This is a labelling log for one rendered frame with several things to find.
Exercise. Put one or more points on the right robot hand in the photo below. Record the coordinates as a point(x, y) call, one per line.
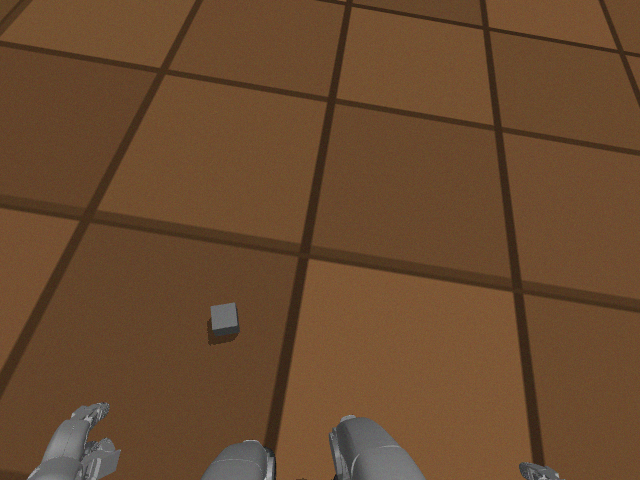
point(532, 471)

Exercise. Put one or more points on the cube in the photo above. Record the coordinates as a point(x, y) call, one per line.
point(225, 319)

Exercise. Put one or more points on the left robot arm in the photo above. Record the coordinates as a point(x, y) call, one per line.
point(59, 468)

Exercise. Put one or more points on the left robot hand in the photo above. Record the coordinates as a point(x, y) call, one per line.
point(99, 459)

